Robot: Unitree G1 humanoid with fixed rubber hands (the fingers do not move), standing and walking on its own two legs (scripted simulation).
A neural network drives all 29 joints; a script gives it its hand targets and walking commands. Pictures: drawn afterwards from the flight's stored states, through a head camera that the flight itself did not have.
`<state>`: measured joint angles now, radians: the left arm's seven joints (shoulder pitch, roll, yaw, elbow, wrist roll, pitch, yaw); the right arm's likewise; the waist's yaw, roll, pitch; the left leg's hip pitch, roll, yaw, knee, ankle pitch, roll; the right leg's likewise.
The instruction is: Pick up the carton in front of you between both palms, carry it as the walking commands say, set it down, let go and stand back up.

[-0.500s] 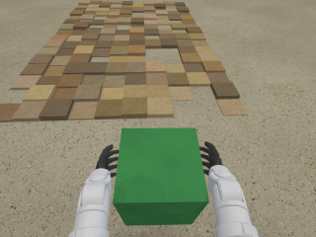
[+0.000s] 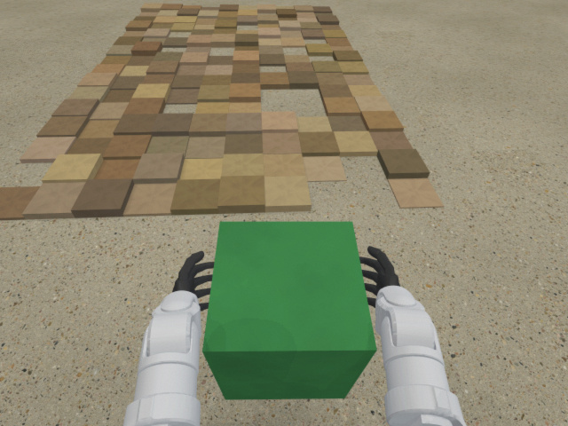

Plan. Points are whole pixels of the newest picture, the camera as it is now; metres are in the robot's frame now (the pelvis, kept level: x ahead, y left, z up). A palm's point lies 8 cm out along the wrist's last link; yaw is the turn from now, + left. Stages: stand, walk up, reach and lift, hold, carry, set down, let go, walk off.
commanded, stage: reach and lift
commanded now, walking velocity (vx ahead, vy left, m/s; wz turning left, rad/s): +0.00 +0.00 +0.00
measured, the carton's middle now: (285, 315) +0.32 +0.00 -0.05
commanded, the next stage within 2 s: hold in 0.52 s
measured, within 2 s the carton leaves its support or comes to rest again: neither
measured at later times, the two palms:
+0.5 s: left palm (185, 296) +0.30 +0.15 +0.04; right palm (388, 290) +0.31 -0.15 +0.04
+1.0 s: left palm (186, 289) +0.30 +0.14 +0.06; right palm (397, 287) +0.30 -0.16 +0.06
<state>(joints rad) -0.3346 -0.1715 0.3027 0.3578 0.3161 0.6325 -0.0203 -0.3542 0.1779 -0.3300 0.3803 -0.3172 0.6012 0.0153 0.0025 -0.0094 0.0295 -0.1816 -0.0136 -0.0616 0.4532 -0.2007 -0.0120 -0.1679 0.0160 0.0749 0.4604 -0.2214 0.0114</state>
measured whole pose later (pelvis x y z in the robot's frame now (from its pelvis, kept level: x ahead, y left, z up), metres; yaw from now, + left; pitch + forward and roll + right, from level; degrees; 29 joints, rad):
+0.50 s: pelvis +0.02 +0.00 +0.01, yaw +0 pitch -6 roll +0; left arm -0.26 -0.15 0.22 0.27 0.28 0.70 0.00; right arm -0.28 0.16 -0.24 0.29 -0.29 0.67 0.01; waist 0.00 -0.01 0.02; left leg -0.09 -0.01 -0.06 0.37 -0.19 -0.01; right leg -0.07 0.01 0.07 0.38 -0.21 0.01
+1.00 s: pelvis +0.01 -0.01 +0.00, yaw -2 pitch -2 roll +0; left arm -0.24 -0.14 0.20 0.15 0.24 0.81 0.00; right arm -0.27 0.15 -0.19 0.18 -0.25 0.79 -0.02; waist 0.02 0.01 -0.09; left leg -0.21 0.01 -0.03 0.46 -0.27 -0.01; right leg -0.25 0.00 0.01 0.57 -0.39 0.01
